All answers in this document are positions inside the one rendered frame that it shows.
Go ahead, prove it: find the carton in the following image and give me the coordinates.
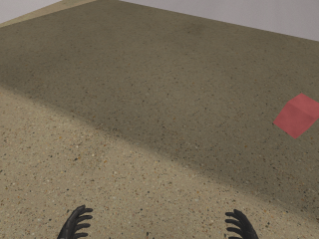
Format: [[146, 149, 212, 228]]
[[273, 93, 319, 138]]

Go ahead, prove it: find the left robot hand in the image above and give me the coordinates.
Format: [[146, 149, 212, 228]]
[[57, 204, 93, 239]]

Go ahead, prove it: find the right robot hand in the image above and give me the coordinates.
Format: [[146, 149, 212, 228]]
[[224, 208, 259, 239]]

